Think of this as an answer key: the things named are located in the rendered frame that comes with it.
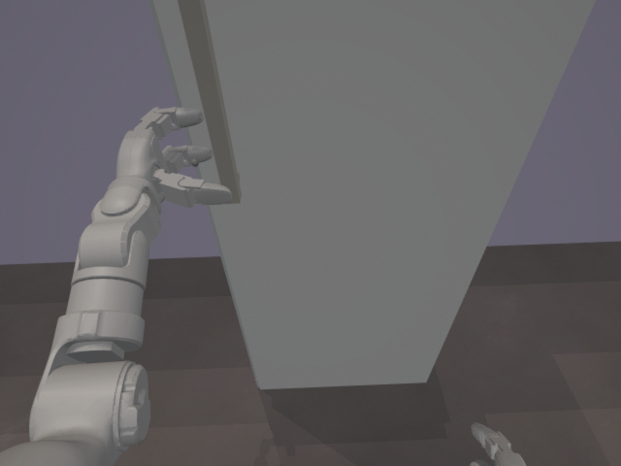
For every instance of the robot left forearm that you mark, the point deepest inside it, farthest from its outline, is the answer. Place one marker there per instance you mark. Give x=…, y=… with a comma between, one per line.
x=103, y=318

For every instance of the robot left upper arm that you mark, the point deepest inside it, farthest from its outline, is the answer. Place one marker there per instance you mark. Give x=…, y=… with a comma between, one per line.
x=87, y=415

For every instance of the handle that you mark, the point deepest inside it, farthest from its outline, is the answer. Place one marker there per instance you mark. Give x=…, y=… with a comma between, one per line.
x=199, y=39

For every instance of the fridge door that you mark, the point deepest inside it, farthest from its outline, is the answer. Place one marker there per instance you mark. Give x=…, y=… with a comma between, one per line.
x=377, y=143

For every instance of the left robot hand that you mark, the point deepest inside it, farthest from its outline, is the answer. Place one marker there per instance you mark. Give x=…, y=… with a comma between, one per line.
x=141, y=156

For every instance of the right robot hand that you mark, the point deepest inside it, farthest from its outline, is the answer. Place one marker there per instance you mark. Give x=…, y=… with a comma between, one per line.
x=497, y=447

